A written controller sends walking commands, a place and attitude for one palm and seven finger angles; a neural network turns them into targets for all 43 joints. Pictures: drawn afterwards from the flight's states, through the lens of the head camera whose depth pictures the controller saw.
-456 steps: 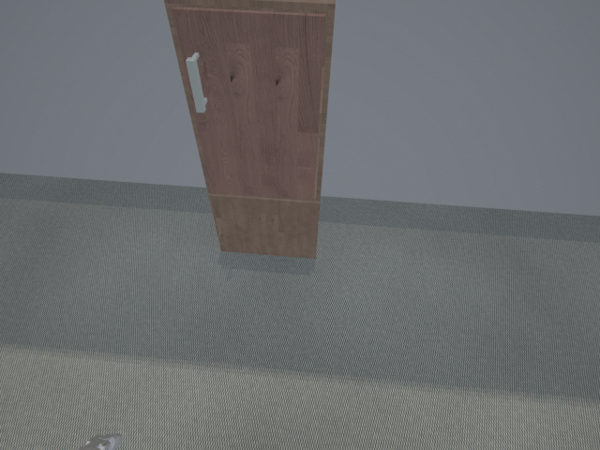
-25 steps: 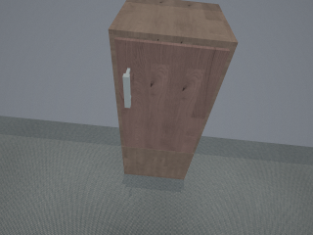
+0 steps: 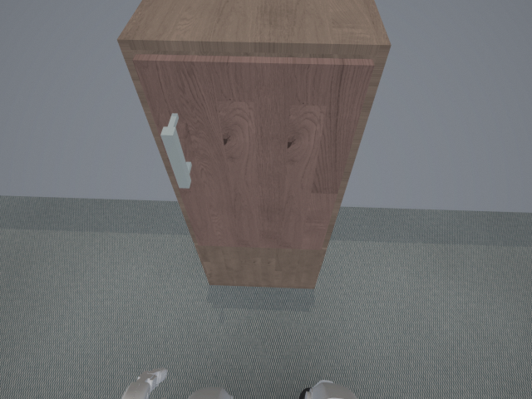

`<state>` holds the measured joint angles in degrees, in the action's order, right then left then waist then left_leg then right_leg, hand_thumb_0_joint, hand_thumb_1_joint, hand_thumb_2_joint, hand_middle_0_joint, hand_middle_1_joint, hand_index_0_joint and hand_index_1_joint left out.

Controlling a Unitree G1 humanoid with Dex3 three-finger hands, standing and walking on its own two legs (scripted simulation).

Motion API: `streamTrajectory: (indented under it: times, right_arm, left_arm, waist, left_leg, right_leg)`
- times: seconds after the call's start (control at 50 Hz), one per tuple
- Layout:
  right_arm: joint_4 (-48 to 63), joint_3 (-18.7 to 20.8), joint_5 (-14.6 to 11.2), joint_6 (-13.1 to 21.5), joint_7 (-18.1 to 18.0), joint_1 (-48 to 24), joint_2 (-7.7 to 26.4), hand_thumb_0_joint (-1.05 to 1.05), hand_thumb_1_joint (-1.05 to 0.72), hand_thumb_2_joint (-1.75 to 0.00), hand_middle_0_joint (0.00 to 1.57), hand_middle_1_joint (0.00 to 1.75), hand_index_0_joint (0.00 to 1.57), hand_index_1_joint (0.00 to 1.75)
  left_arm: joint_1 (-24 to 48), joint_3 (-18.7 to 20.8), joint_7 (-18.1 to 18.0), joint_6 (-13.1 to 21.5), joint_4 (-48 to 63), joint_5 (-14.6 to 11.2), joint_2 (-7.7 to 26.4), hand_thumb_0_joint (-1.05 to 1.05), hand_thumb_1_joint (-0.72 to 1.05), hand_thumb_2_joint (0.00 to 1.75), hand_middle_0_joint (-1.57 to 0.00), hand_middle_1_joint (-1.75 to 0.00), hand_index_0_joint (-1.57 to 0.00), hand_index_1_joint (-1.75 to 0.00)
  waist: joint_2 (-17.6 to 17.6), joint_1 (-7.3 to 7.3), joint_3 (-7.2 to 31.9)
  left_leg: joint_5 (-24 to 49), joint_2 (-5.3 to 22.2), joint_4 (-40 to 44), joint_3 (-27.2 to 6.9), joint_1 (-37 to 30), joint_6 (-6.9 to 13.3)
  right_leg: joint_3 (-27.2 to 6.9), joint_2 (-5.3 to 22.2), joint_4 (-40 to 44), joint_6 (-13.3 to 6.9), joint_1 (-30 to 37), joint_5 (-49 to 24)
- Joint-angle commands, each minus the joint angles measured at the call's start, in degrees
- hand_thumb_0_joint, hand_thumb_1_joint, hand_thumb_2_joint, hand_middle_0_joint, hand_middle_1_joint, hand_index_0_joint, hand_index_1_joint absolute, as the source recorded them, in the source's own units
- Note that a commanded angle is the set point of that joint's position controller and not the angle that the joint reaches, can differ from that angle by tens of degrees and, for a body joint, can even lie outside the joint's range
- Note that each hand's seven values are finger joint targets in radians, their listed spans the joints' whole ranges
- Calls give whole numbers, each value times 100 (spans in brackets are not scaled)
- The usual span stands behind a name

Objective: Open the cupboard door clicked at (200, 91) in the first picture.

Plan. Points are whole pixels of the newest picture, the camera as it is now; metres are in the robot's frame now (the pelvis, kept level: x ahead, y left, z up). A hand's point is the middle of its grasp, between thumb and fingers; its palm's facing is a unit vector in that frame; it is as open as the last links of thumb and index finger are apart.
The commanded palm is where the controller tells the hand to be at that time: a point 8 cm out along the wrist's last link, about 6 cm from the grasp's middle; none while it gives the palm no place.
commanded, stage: come to a stop and stand still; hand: left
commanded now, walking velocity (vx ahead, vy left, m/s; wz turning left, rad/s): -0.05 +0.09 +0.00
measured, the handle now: (179, 152) +0.53 +0.17 +0.03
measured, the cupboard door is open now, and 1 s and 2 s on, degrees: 0 0 0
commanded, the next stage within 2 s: look again from close up in 0.68 s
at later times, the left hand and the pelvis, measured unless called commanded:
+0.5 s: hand out of the picture -0.07 +0.18 -0.16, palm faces +0.02 -0.98 -0.19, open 7.3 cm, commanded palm none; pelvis -0.04 +0.01 +0.01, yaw -1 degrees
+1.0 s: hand out of the picture -0.02 +0.22 -0.16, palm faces +0.00 -0.97 -0.23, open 7.3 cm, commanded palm none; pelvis -0.05 +0.03 +0.01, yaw +0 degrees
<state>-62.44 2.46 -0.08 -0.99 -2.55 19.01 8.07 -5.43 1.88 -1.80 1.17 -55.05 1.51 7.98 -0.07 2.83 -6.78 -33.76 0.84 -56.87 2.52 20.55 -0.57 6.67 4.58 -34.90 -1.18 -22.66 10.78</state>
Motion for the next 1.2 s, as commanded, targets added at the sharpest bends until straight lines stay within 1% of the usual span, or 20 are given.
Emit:
streamTrajectory:
  times: [0.0, 0.06, 0.08, 0.12, 0.14, 0.2, 0.26, 0.3, 0.34, 0.38, 0.4, 0.44, 0.54, 0.74, 0.76, 0.78, 0.82, 0.88, 1.02, 1.18]
  right_arm:
    - [200, 27, 70, -21, 124, 883, 1, 0, -90, -90, 20, 30, 20, 30]
    - [242, 37, 94, 14, 145, 1061, -7, 0, -90, -90, 20, 30, 20, 30]
    - [262, 48, 101, 38, 138, 1179, 140, 0, -90, -90, 20, 30, 20, 30]
    - [710, 171, 222, 98, 85, 585, 876, 0, -90, -90, 20, 30, 20, 30]
    - [943, 151, 235, 91, 62, 4, 949, 0, -90, -90, 20, 30, 20, 30]
    - [1094, 53, 202, 170, 51, -777, 679, 0, -90, -90, 20, 30, 20, 30]
    - [996, 75, 184, 170, 48, -552, 698, 0, -90, -90, 20, 30, 20, 30]
    - [872, 74, 193, 152, 46, -211, 733, 0, -90, -90, 20, 30, 20, 30]
    - [788, 47, 110, 158, 67, -47, 682, 0, -90, -90, 20, 30, 20, 30]
    - [826, -35, 22, 162, 104, -113, 391, 0, -90, -90, 20, 30, 20, 30]
    - [815, -46, 33, 175, 132, -102, 393, 0, -90, -90, 20, 30, 20, 30]
    - [636, -44, 61, 136, 117, -198, 489, 0, -90, -90, 20, 30, 20, 30]
    - [373, -108, 59, 119, 120, -246, 508, 0, -90, -90, 20, 30, 20, 30]
    - [58, -159, 84, 142, 102, 30, 442, 0, -90, -90, 20, 30, 20, 30]
    - [647, -40, 115, 209, 164, -279, 1224, 0, -90, -90, 20, 30, 20, 30]
    - [809, 57, 163, 310, 99, -283, 1170, 0, -90, -90, 20, 30, 20, 30]
    - [729, 8, 157, 281, 60, -46, 779, 0, -90, -90, 20, 30, 20, 30]
    - [777, -29, 168, 163, 91, 207, 553, 0, -90, -90, 20, 30, 20, 30]
    - [824, -16, 136, 200, 117, 192, 819, 0, -90, -90, 20, 30, 20, 30]
    - [824, 22, 115, 220, 153, -77, 1012, 0, -90, -90, 20, 30, 20, 30]
  left_arm:
    - [-451, 316, -78, -166, 292, 32, 1073, 0, 90, 90, -20, -30, -20, -30]
    - [-308, 325, -54, -274, 405, 33, 1002, 0, 90, 90, -20, -30, -20, -30]
    - [-264, 287, -24, -332, 479, -14, 862, 0, 90, 90, -20, -30, -20, -30]
    - [-265, 193, 8, -427, 644, -98, 333, 0, 90, 90, -20, -30, -20, -30]
    - [-332, 230, 26, -427, 631, -86, 459, 0, 90, 90, -20, -30, -20, -30]
    - [-1012, 220, 70, -414, 273, 26, 343, 0, 90, 90, -20, -30, -20, -30]
    - [-1135, 95, 71, -302, 163, 9, 215, 0, 90, 90, -20, -30, -20, -30]
    - [-1158, 39, 57, -198, 154, -25, 141, 0, 90, 90, -20, -30, -20, -30]
    - [-1529, -1, 19, -87, -25, -29, 233, 0, 90, 90, -20, -30, -20, -30]
    - [-1525, -25, -28, 6, -134, -23, 650, 0, 90, 90, -20, -30, -20, -30]
    - [-1468, -52, -8, 8, -133, -40, 714, 0, 90, 90, -20, -30, -20, -30]
    - [-1418, -94, -21, 60, -251, -58, 570, 0, 90, 90, -20, -30, -20, -30]
    - [-1585, -164, -15, -9, -426, -75, 468, 0, 90, 90, -20, -30, -20, -30]
    - [-1801, -163, -20, -24, -666, -76, 373, 0, 90, 90, -20, -30, -20, -30]
    - [-1513, -159, -27, 97, -198, 86, 1428, 0, 90, 90, -20, -30, -20, -30]
    - [-1408, -18, -57, 90, -145, 20, 1066, 0, 90, 90, -20, -30, -20, -30]
    - [-1487, -66, -77, 78, -147, 6, 835, 0, 90, 90, -20, -30, -20, -30]
    - [-1446, -56, -96, -15, -30, -10, 727, 0, 90, 90, -20, -30, -20, -30]
    - [-1504, -30, -104, -57, 186, -33, 830, 0, 90, 90, -20, -30, -20, -30]
    - [-1496, -37, -77, -79, 236, -15, 872, 0, 90, 90, -20, -30, -20, -30]
  waist:
    - [975, -143, 986]
    - [788, -7, 723]
    - [304, 72, 543]
    - [-2069, 7, -36]
    - [-1397, -202, -62]
    - [-775, -589, 237]
    - [-574, -411, 434]
    - [-409, -282, 676]
    - [-44, -364, 858]
    - [778, -184, 764]
    - [564, -126, 788]
    - [987, -150, 814]
    - [221, -209, 224]
    - [-106, -292, 100]
    - [-157, -110, -327]
    - [-478, -210, 579]
    - [-316, -145, 983]
    - [451, -89, 500]
    - [-233, -250, 115]
    - [-139, -306, 266]
  left_leg:
    - [761, 55, 424, 158, -385, -71]
    - [1554, -62, 2046, 359, -1191, -29]
    - [1582, 43, 2793, 129, -1307, 11]
    - [353, 1878, 4892, -2422, 338, 825]
    - [73, 1971, 5066, -2281, 1148, 1154]
    - [1111, 1280, 4529, -1150, 911, 917]
    - [1814, 1138, 4197, -800, -182, 940]
    - [2345, 1194, 3862, -980, -840, 968]
    - [2669, 915, 3234, -759, -816, 678]
    - [2172, 340, 2941, -177, -541, 216]
    - [2139, 246, 3101, -152, -804, 172]
    - [2517, 353, 3071, -107, -1065, 137]
    - [2161, 488, 3515, -270, -1115, 179]
    - [1592, 533, 3901, -460, -713, 198]
    - [2211, 300, 3504, -458, -817, 144]
    - [1827, 519, 3189, -565, -751, 206]
    - [2069, 445, 2930, -522, -762, 236]
    - [1866, 304, 2673, -343, -428, 236]
    - [1993, 617, 3406, -691, -158, 352]
    - [1339, 721, 3961, -817, -230, 361]
  right_leg:
    - [-1172, 1402, 1424, -934, 34, -1001]
    - [-1108, 1037, 1299, -595, -735, 1124]
    - [-907, 747, 790, -372, -1021, 1651]
    - [-296, -386, -1380, 141, -1051, 1971]
    - [-788, -200, -2015, 41, -431, 1549]
    - [-820, -265, -2685, 99, -124, 845]
    - [-507, -223, -1414, 171, -100, 1148]
    - [-437, -222, -31, 197, 268, 1431]
    - [-666, -159, 1418, 177, 1064, 257]
    - [-1744, 761, 1511, -242, 1113, -1088]
    - [-1670, 869, 1430, -361, 869, -1179]
    - [-1458, 490, 1359, -272, 801, -1231]
    - [-1288, 207, 1709, -145, 317, 673]
    - [-1098, 81, 1702, -140, 594, 913]
    - [-960, -43, 1479, -189, 382, 425]
    - [-1050, 197, 1237, -180, 547, 845]
    - [-1165, 257, 1292, -255, 740, 562]
    - [-1313, 313, 1498, -296, 375, 1097]
    - [-885, -66, 937, -163, 591, 381]
    - [-751, -62, 994, -15, 915, 293]
